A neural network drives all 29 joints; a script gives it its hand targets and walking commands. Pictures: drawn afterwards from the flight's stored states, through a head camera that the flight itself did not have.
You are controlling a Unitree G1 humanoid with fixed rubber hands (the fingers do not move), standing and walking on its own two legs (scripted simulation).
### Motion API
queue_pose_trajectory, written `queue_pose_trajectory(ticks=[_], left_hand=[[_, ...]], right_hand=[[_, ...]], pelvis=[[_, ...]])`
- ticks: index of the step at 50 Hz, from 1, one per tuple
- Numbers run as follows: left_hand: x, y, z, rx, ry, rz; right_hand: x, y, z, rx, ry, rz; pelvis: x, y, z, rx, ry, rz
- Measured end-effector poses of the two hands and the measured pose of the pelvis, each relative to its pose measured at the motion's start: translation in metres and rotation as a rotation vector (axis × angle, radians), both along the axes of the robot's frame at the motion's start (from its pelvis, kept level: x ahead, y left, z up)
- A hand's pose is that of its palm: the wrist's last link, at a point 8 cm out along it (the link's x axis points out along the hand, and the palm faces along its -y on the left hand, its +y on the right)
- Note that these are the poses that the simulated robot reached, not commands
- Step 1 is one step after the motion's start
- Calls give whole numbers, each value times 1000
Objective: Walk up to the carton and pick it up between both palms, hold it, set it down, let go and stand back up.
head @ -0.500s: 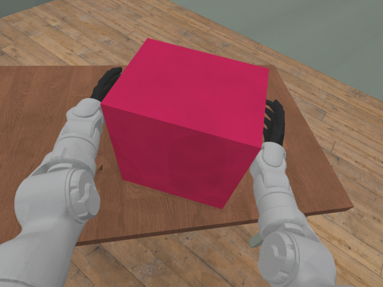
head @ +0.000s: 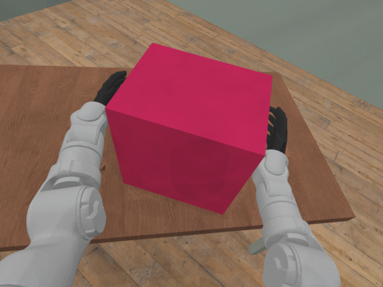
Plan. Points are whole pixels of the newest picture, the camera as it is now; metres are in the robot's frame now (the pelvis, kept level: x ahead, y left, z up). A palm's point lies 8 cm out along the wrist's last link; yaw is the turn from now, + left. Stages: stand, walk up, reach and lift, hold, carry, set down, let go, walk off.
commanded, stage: reach and lift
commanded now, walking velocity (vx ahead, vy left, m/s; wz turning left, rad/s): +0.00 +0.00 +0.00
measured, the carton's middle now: (190, 135) +0.44 -0.03 +0.03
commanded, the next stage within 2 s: none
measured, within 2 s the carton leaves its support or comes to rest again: leaves its support in 0.14 s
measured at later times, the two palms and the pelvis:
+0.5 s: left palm (100, 106) +0.43 +0.16 +0.14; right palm (287, 140) +0.35 -0.20 +0.12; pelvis +0.00 +0.00 +0.00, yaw +0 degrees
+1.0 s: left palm (95, 107) +0.40 +0.16 +0.16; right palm (297, 132) +0.35 -0.20 +0.15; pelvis -0.01 -0.01 +0.00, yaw +1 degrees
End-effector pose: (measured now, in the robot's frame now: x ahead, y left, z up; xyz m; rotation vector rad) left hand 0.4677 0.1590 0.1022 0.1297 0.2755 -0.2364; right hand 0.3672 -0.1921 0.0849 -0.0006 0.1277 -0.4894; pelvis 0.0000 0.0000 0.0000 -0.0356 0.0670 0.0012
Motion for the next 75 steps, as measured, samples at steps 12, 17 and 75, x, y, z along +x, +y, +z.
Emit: queue_pose_trajectory(ticks=[12, 17, 75], left_hand=[[-16, -4, 17, -4, -21, 33], [-23, -4, 26, -20, -33, 48], [-109, 3, 89, -40, -107, 238]], right_hand=[[-7, -6, 12, 9, -13, 26], [-9, -7, 25, 1, -26, 38], [-23, -11, 106, -9, -91, 238]], pelvis=[[5, 0, 2, 7, -76, 7], [3, 0, 2, 11, -110, 7], [-28, -22, 2, 29, -209, 40]])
